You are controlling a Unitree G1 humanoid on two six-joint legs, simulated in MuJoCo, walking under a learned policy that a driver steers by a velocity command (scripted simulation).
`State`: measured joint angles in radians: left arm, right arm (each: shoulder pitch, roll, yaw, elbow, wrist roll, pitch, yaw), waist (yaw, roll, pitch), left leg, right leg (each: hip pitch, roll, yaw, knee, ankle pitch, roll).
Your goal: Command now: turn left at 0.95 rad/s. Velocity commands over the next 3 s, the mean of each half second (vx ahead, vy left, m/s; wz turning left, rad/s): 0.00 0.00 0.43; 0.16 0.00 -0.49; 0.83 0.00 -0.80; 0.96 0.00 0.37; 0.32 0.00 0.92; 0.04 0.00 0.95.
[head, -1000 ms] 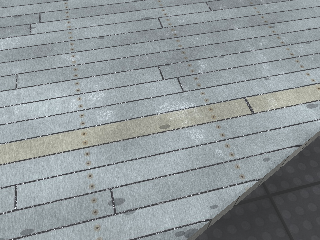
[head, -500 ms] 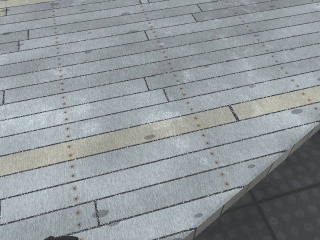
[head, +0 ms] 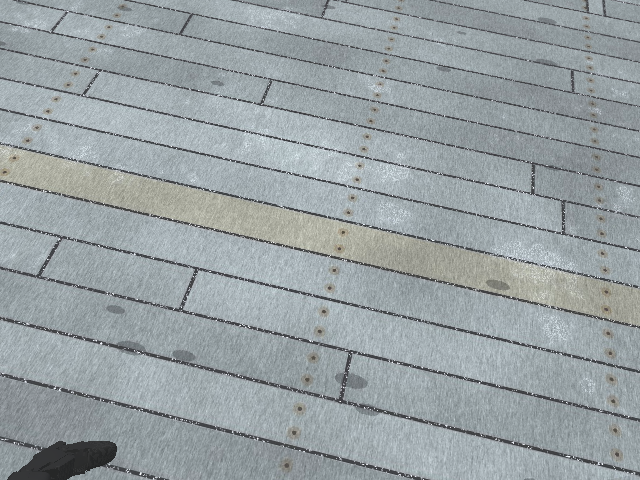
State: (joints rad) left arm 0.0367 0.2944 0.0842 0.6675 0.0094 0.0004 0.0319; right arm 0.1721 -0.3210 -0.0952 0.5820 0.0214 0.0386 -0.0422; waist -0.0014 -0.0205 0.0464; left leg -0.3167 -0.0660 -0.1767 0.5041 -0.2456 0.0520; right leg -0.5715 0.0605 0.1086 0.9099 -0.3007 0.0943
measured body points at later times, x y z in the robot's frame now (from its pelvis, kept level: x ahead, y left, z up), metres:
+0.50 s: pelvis +0.02 -0.02 -0.01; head +0.05 -0.03 +0.44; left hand +0.10 +0.25 -0.11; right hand +0.22 -0.24 -0.12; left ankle -0.05 +0.12 -0.73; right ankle +0.04 -0.13 -0.74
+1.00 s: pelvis +0.04 -0.05 -0.03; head +0.06 -0.08 +0.42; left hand +0.20 +0.22 -0.11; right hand +0.17 -0.34 -0.13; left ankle -0.04 +0.11 -0.69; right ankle +0.00 -0.11 -0.74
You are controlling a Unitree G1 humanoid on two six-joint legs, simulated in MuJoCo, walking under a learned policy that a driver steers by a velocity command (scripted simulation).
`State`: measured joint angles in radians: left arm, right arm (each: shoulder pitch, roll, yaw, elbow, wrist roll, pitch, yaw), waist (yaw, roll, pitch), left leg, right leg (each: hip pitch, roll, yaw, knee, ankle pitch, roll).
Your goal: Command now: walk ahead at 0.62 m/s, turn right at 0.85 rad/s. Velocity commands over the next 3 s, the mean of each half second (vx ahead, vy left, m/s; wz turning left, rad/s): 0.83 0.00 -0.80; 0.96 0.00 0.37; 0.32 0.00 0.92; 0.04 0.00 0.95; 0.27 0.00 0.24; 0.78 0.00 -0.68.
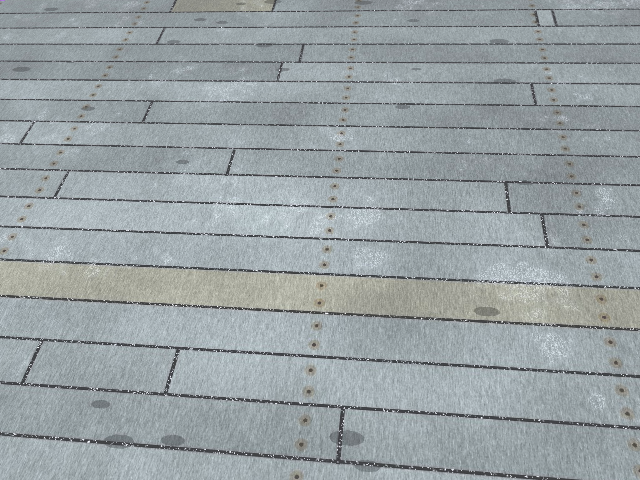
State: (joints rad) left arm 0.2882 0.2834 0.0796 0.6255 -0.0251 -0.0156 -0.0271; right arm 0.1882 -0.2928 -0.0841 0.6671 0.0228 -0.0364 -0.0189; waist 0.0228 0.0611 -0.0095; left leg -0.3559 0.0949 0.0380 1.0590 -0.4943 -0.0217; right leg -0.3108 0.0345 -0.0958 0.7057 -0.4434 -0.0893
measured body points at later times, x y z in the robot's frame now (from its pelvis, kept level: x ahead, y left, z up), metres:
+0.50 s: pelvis +0.33 -0.05 +0.08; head +0.34 -0.06 +0.53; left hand +0.55 +0.15 -0.02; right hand +0.32 -0.33 -0.04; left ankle +0.40 +0.03 -0.59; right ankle +0.15 -0.10 -0.49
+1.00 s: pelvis +0.75 -0.24 +0.15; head +0.77 -0.25 +0.59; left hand +0.86 +0.03 +0.03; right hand +0.81 -0.54 +0.03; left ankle +0.74 -0.12 -0.49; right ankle +0.67 -0.33 -0.59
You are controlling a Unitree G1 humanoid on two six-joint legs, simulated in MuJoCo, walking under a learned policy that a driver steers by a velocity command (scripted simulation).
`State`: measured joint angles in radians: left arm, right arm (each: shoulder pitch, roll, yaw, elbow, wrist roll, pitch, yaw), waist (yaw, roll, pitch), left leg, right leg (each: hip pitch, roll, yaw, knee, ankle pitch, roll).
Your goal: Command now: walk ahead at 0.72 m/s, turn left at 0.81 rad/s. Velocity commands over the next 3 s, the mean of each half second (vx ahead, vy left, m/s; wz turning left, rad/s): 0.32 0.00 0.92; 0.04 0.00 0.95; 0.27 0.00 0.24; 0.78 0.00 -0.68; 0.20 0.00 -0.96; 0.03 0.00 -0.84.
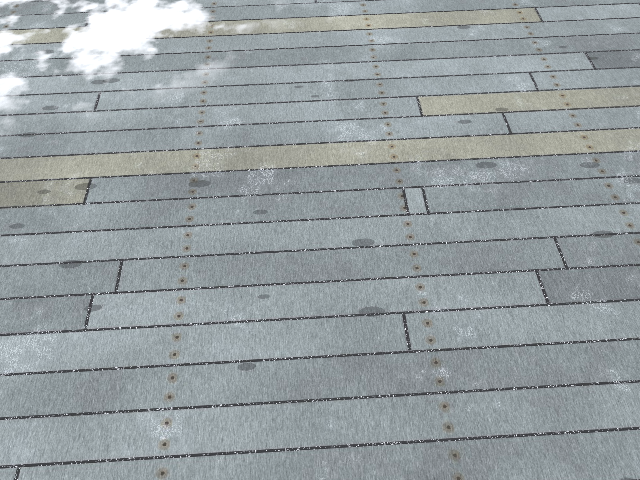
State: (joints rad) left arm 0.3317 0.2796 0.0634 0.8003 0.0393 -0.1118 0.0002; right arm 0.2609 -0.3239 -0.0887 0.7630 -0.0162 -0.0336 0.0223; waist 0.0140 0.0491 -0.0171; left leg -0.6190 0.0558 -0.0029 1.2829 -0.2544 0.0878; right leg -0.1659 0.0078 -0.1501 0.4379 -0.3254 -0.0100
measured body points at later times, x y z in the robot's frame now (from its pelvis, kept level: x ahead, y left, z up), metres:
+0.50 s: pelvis +0.31 -0.01 +0.00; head +0.36 +0.03 +0.44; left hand +0.44 +0.32 -0.06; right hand +0.56 -0.21 -0.09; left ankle +0.35 +0.06 -0.73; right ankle +0.52 -0.13 -0.67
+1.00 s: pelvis +0.39 -0.04 +0.00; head +0.39 +0.00 +0.45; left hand +0.25 +0.24 -0.11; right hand +0.71 -0.06 -0.08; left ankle +0.28 +0.03 -0.70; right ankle +0.54 -0.07 -0.73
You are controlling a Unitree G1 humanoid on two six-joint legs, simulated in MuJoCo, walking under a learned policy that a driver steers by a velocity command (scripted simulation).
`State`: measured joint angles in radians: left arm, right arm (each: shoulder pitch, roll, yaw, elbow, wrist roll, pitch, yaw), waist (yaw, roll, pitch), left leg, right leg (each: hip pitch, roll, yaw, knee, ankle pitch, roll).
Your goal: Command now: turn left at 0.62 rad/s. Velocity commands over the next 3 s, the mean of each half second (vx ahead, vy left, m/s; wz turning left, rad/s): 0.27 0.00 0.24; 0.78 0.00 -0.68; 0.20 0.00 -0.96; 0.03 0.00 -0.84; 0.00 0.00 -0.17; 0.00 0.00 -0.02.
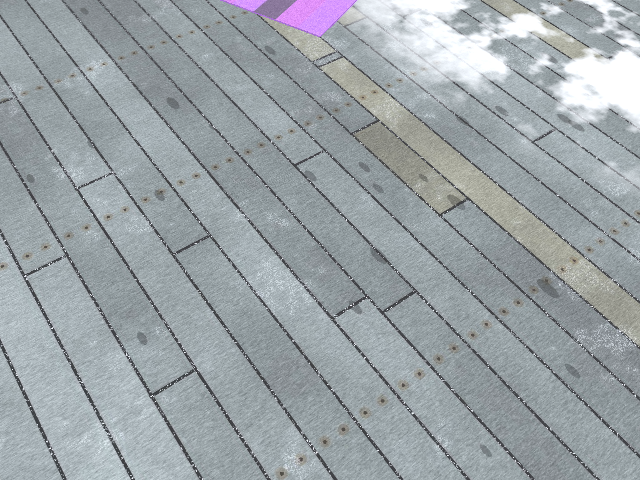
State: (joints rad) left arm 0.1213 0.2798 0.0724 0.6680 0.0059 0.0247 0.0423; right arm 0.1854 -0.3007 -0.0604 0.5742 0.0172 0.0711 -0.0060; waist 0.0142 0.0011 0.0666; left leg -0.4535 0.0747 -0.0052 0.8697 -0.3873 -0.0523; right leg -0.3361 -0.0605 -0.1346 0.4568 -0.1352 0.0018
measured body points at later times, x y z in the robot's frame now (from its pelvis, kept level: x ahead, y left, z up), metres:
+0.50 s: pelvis +0.05 +0.01 +0.01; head +0.04 +0.01 +0.46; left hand +0.18 +0.29 -0.08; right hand +0.18 -0.26 -0.09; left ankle -0.01 +0.13 -0.73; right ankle +0.07 -0.11 -0.72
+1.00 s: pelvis +0.34 -0.01 -0.02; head +0.39 -0.03 +0.43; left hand +0.37 +0.28 -0.14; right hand +0.53 -0.30 -0.07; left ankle +0.48 +0.07 -0.73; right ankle +0.10 -0.09 -0.67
